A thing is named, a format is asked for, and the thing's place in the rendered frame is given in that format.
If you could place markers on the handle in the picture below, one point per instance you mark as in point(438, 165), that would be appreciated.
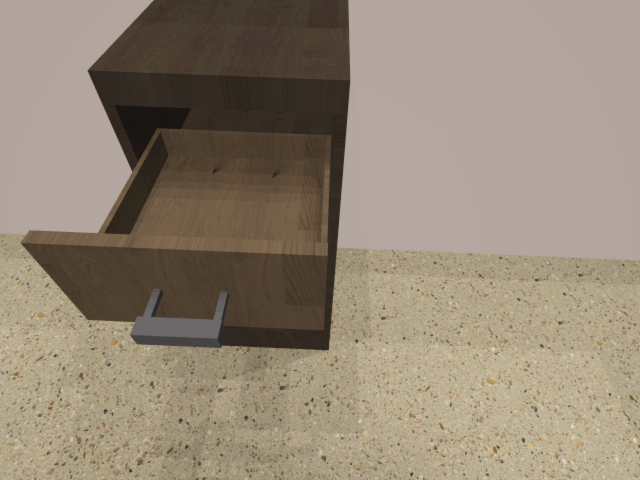
point(151, 330)

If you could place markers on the drawer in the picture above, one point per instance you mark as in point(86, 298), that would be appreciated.
point(202, 212)

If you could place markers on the cabinet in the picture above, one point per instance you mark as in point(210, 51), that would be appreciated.
point(272, 66)

